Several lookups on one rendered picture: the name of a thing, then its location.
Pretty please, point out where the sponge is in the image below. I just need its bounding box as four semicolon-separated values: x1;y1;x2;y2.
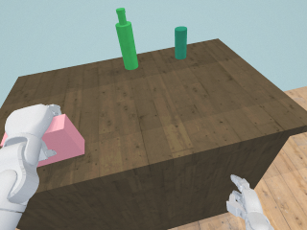
0;114;85;167

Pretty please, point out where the robot left forearm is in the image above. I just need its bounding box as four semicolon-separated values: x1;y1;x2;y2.
0;133;42;230

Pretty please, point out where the robot right hand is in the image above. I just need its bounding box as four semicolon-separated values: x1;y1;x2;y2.
226;174;264;219

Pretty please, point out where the robot right forearm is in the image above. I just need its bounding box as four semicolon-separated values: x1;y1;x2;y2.
245;212;274;230

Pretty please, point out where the robot left hand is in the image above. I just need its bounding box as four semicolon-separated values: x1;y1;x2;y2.
5;103;61;161

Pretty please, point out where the table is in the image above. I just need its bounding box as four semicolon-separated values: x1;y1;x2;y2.
0;38;307;230

